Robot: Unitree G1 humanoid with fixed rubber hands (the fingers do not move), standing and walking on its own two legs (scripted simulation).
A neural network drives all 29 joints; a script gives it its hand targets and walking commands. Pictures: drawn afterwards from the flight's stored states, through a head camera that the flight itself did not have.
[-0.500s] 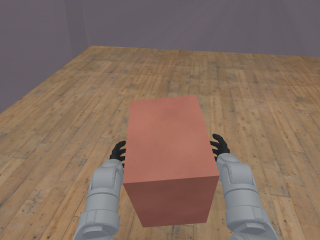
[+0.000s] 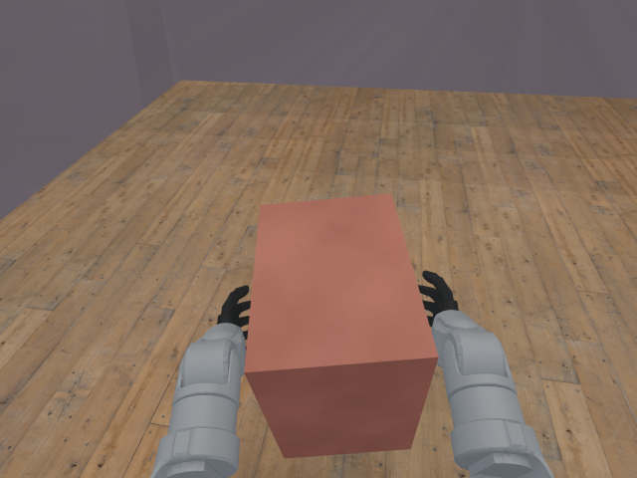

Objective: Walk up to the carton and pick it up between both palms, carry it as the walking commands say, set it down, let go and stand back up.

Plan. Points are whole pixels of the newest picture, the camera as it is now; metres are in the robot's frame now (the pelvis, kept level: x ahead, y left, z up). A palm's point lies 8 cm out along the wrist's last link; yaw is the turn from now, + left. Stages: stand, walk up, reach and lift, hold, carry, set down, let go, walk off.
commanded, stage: reach and lift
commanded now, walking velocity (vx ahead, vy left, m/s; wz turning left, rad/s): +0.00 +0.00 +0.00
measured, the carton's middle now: (336, 328) +0.35 -0.01 +0.00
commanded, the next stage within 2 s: hold in 0.54 s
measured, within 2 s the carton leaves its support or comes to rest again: neither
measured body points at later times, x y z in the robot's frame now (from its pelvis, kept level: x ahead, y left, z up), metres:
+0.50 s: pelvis -0.01 +0.00 +0.00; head -0.05 +0.00 +0.45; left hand +0.31 +0.14 +0.04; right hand +0.31 -0.14 +0.05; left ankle +0.05 +0.12 -0.72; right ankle +0.03 -0.11 -0.72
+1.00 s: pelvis -0.01 +0.00 +0.00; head -0.05 +0.01 +0.45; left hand +0.30 +0.15 +0.03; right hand +0.31 -0.14 +0.05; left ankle +0.05 +0.12 -0.72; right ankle +0.03 -0.11 -0.72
